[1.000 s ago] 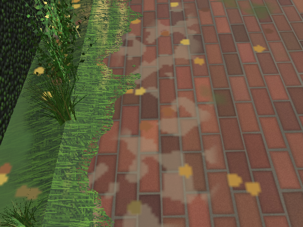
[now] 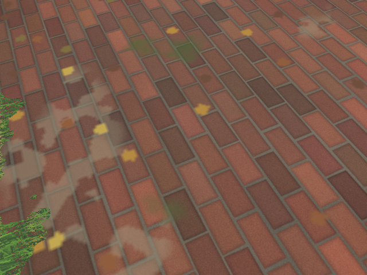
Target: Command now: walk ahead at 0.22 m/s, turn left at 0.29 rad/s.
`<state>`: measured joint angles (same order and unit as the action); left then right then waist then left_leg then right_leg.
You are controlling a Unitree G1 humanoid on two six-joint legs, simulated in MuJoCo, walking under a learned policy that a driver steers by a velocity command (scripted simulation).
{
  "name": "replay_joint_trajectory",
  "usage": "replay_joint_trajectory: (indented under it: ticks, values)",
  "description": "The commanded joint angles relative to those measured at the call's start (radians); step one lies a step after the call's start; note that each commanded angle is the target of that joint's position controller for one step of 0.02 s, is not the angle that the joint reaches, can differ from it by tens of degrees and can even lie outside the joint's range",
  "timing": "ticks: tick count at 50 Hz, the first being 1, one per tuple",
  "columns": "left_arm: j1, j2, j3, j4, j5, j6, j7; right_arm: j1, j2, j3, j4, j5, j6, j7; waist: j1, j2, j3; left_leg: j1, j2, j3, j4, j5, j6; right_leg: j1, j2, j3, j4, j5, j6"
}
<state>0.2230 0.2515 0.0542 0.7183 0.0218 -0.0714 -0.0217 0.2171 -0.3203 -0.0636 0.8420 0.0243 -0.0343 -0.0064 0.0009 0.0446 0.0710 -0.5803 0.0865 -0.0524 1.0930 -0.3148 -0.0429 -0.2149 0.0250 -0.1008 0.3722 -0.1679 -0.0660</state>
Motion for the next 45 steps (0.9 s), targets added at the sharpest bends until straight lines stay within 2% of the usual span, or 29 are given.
replay_joint_trajectory:
  ticks: [1, 4, 8, 11, 12, 13, 14, 15, 16, 17, 18, 19, 21, 22, 24, 27, 29, 32, 34, 35, 36, 37, 38, 39, 40, 42, 45]
  values:
    - [-0.097, 0.129, 0.036, -0.054, 0.005, -0.025, 0.024, 0.087, -0.036, -0.013, -0.038, -0.012, 0.016, -0.007, -0.05, -0.138, -0.09, 0.057, 0.018, -0.005, -0.106, 0.15, -0.022, 0.002, -0.255, 0.036, -0.154, 0.607, -0.147]
    - [-0.081, 0.148, 0.041, -0.032, -0.001, -0.003, 0.049, -0.002, -0.016, -0.005, -0.08, -0.017, 0.012, 0.016, -0.008, -0.128, -0.092, 0.075, 0.011, 0.033, -0.289, 0.287, -0.015, 0.054, -0.248, -0.026, -0.145, 0.567, -0.134]
    - [-0.06, 0.178, 0.054, 0.0, -0.022, 0.031, 0.057, -0.057, -0.038, -0.015, -0.138, -0.018, 0.02, 0.045, 0.013, -0.118, -0.092, 0.056, -0.001, 0.057, -0.395, 0.227, 0.018, 0.159, -0.305, -0.023, -0.074, 0.547, -0.13]
    - [-0.084, 0.189, 0.061, 0.003, -0.047, 0.053, 0.064, -0.035, -0.057, -0.03, -0.164, -0.019, 0.027, 0.059, -0.011, -0.126, -0.092, 0.093, -0.034, 0.096, -0.459, 0.12, 0.065, 0.181, -0.321, -0.022, 0.062, 0.583, -0.096]
    - [-0.095, 0.183, 0.061, 0.003, -0.054, 0.059, 0.068, 0.019, -0.069, -0.039, -0.156, -0.019, 0.024, 0.058, -0.044, -0.108, -0.116, 0.183, -0.071, 0.123, -0.541, 0.177, 0.091, 0.163, -0.288, -0.05, 0.172, 0.622, -0.063]
    - [-0.048, 0.167, 0.057, 0.013, -0.046, 0.059, 0.068, 0.096, -0.127, -0.063, -0.144, -0.025, 0.018, 0.045, -0.071, -0.029, -0.169, 0.336, -0.086, 0.082, -0.633, 0.432, 0.133, 0.112, -0.211, -0.081, 0.349, 0.552, -0.001]
    - [-0.034, 0.129, 0.041, -0.018, -0.001, 0.051, 0.063, 0.143, -0.247, -0.092, -0.159, -0.031, 0.018, 0.017, -0.061, 0.197, -0.235, 0.553, 0.123, -0.218, -0.614, 0.989, 0.242, -0.136, -0.098, -0.102, 0.66, 0.078, 0.087]
    - [-0.008, 0.098, 0.026, -0.041, 0.01, 0.049, 0.051, 0.123, -0.26, -0.084, -0.187, -0.053, 0.017, 0.016, -0.023, 0.27, -0.385, 0.722, 0.308, -0.572, -0.663, 0.985, 0.472, -0.365, 0.074, 0.062, 0.922, -0.55, 0.132]
    - [-0.038, 0.152, 0.037, -0.02, -0.016, 0.051, 0.039, 0.086, -0.198, -0.068, -0.208, -0.039, 0.014, 0.026, -0.063, 0.107, -0.407, 0.683, 0.277, -0.503, -0.7, 0.81, 0.448, -0.39, 0.014, 0.204, 0.977, -0.522, 0.115]
    - [-0.087, 0.154, 0.04, -0.032, -0.036, 0.055, 0.038, 0.025, -0.16, -0.058, -0.218, -0.025, 0.011, 0.026, -0.043, 0.055, -0.308, 0.599, 0.227, -0.4, -0.709, 0.661, 0.39, -0.428, -0.016, 0.197, 0.953, -0.447, 0.1]
    - [-0.101, 0.145, 0.042, -0.02, -0.027, 0.062, 0.048, -0.019, -0.134, -0.053, -0.219, -0.01, 0.016, 0.021, -0.021, -0.021, -0.225, 0.507, 0.174, -0.335, -0.731, 0.527, 0.331, -0.437, -0.043, 0.189, 0.87, -0.381, 0.101]
    - [-0.114, 0.159, 0.049, -0.022, -0.014, 0.071, 0.061, -0.053, -0.116, -0.047, -0.225, -0.004, 0.024, 0.011, -0.007, -0.006, -0.19, 0.432, 0.14, -0.301, -0.752, 0.438, 0.299, -0.407, -0.059, 0.188, 0.791, -0.323, 0.105]
    - [-0.088, 0.133, 0.045, -0.016, -0.015, 0.079, 0.063, -0.072, -0.124, -0.05, -0.24, -0.023, 0.038, -0.003, 0.017, 0.058, -0.184, 0.348, 0.088, -0.269, -0.773, 0.404, 0.283, -0.322, -0.031, 0.169, 0.707, -0.26, 0.122]
    - [-0.078, 0.121, 0.041, -0.012, -0.019, 0.078, 0.064, -0.067, -0.131, -0.053, -0.244, -0.026, 0.041, -0.009, 0.016, 0.069, -0.193, 0.348, 0.081, -0.263, -0.772, 0.41, 0.283, -0.306, -0.022, 0.167, 0.654, -0.249, 0.131]
    - [-0.087, 0.108, 0.035, -0.01, -0.02, 0.075, 0.066, -0.055, -0.146, -0.061, -0.247, -0.021, 0.045, -0.021, 0.005, 0.07, -0.211, 0.355, 0.075, -0.273, -0.764, 0.374, 0.28, -0.284, -0.014, 0.176, 0.555, -0.219, 0.146]
    - [-0.104, 0.111, 0.034, -0.012, -0.022, 0.072, 0.062, -0.067, -0.154, -0.066, -0.258, -0.02, 0.057, -0.029, -0.009, 0.096, -0.211, 0.322, 0.061, -0.311, -0.768, 0.216, 0.264, -0.231, -0.005, 0.186, 0.446, -0.172, 0.152]
    - [-0.108, 0.12, 0.037, -0.015, -0.026, 0.066, 0.055, -0.073, -0.151, -0.066, -0.264, -0.021, 0.064, -0.027, -0.017, 0.117, -0.198, 0.312, 0.056, -0.354, -0.767, 0.149, 0.257, -0.204, 0.004, 0.189, 0.383, -0.172, 0.146]
    - [-0.084, 0.129, 0.042, -0.013, -0.03, 0.048, 0.04, -0.083, -0.147, -0.065, -0.273, -0.015, 0.074, -0.024, -0.011, 0.134, -0.189, 0.33, 0.051, -0.419, -0.736, 0.162, 0.239, -0.151, 0.014, 0.185, 0.241, -0.16, 0.121]
    - [-0.001, 0.14, 0.052, 0.013, -0.032, 0.038, 0.032, -0.092, -0.128, -0.057, -0.279, -0.002, 0.082, -0.029, 0.034, 0.105, -0.2, 0.235, -0.012, -0.397, -0.698, -0.077, 0.184, 0.027, -0.009, 0.166, 0.033, -0.058, 0.078]
    - [0.051, 0.203, 0.068, 0.016, -0.016, 0.04, 0.038, -0.07, -0.077, -0.041, -0.283, -0.007, 0.082, -0.029, 0.036, -0.037, -0.207, 0.08, -0.095, -0.301, -0.514, -0.269, 0.123, 0.156, -0.199, 0.342, -0.052, -0.188, 0.009]
    - [0.059, 0.288, 0.085, 0.022, 0.012, 0.045, 0.038, -0.08, -0.059, -0.04, -0.315, 0.002, 0.07, -0.025, 0.018, -0.307, -0.141, -0.137, -0.243, -0.082, -0.275, -0.278, 0.086, 0.143, -0.374, 0.639, -0.166, -0.407, -0.119]
    - [0.001, 0.261, 0.077, -0.008, 0.028, 0.031, 0.036, -0.099, -0.122, -0.054, -0.321, -0.012, 0.052, -0.022, 0.019, -0.29, -0.077, -0.192, -0.149, -0.126, -0.125, -0.202, 0.07, 0.073, -0.42, 0.72, -0.202, -0.504, -0.172]
    - [-0.052, 0.212, 0.065, -0.025, 0.01, 0.024, 0.046, -0.079, -0.157, -0.068, -0.301, -0.013, 0.048, -0.016, -0.004, -0.24, -0.057, -0.2, -0.128, -0.12, -0.062, -0.118, 0.062, 0.07, -0.375, 0.624, -0.194, -0.483, -0.136]
    - [-0.074, 0.185, 0.057, -0.032, -0.011, 0.02, 0.055, -0.045, -0.149, -0.07, -0.273, -0.018, 0.05, -0.014, -0.013, -0.211, -0.059, -0.204, -0.117, -0.098, -0.019, -0.062, 0.041, 0.099, -0.324, 0.535, -0.185, -0.435, -0.094]
    - [-0.064, 0.172, 0.052, -0.03, -0.023, 0.018, 0.062, -0.037, -0.132, -0.067, -0.267, -0.022, 0.05, -0.01, -0.003, -0.2, -0.06, -0.225, -0.105, -0.08, 0.025, -0.016, 0.024, 0.126, -0.305, 0.476, -0.183, -0.388, -0.076]
    - [-0.003, 0.162, 0.044, -0.018, -0.02, 0.01, 0.068, -0.062, -0.086, -0.053, -0.274, -0.013, 0.041, 0.002, 0.031, -0.176, -0.048, -0.236, -0.083, -0.04, 0.067, 0.055, 0.005, 0.138, -0.28, 0.372, -0.202, -0.302, -0.068]
    - [0.077, 0.173, 0.048, -0.003, -0.012, 0.002, 0.064, -0.123, -0.058, -0.042, -0.305, -0.003, 0.03, 0.01, 0.077, -0.178, -0.03, -0.27, -0.057, -0.018, -0.012, 0.114, -0.014, 0.19, -0.284, 0.291, -0.221, -0.233, -0.083]
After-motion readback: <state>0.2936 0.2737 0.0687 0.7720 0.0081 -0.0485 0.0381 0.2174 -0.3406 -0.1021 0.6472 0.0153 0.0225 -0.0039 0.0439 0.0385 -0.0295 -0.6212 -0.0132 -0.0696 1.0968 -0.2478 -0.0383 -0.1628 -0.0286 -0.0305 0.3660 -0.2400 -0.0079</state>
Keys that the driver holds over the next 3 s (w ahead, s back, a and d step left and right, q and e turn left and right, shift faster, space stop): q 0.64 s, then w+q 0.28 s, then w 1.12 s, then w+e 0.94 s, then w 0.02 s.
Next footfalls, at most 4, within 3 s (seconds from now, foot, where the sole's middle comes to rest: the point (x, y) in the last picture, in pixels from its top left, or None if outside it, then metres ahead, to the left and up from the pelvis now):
0.26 left None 0.21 0.14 -0.78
0.70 right None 0.26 -0.09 -0.78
1.16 left None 0.25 0.25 -0.78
1.66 right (126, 220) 0.66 0.29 -0.78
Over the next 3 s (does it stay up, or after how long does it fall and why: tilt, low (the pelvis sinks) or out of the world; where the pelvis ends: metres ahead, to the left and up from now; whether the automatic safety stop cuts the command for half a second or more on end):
stays up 1.07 0.62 0.00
